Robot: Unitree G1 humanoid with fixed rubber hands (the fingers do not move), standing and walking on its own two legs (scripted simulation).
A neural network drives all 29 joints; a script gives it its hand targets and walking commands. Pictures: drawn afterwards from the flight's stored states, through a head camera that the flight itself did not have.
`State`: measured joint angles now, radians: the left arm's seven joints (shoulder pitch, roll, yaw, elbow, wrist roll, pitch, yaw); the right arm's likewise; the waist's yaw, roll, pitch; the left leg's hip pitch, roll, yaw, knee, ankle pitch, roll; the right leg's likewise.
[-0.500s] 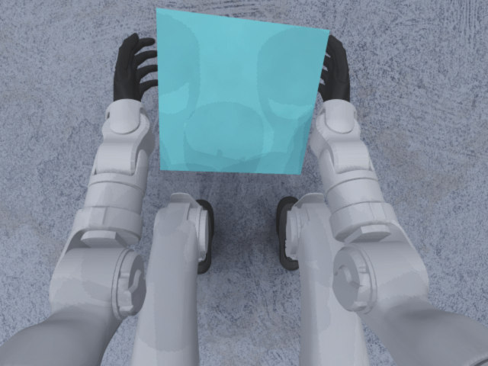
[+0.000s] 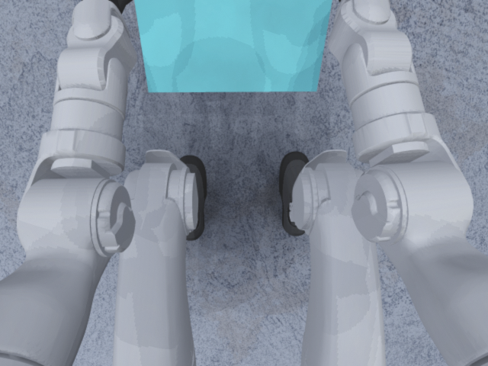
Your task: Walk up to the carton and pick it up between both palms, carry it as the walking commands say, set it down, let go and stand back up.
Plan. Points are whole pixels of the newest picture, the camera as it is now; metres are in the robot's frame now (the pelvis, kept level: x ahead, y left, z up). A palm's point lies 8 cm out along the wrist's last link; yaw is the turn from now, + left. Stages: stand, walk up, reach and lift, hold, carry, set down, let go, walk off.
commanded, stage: set down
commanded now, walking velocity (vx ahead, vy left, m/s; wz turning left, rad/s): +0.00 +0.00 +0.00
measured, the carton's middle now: out of the picture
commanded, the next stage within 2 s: none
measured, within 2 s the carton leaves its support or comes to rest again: neither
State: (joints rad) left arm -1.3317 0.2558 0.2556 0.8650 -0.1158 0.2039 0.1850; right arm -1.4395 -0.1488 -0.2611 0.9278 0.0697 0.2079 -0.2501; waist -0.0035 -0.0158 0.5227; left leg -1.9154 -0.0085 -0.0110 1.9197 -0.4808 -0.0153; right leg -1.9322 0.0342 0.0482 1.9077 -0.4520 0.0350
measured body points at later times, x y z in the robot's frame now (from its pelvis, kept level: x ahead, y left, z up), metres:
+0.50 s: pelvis +0.01 +0.01 -0.05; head +0.39 +0.02 +0.19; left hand +0.56 +0.18 -0.24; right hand +0.57 -0.13 -0.21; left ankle +0.15 +0.12 -0.42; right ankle +0.16 -0.13 -0.42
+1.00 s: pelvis +0.02 +0.00 -0.06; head +0.39 +0.01 +0.18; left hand +0.57 +0.18 -0.25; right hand +0.59 -0.13 -0.22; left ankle +0.15 +0.12 -0.42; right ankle +0.16 -0.13 -0.42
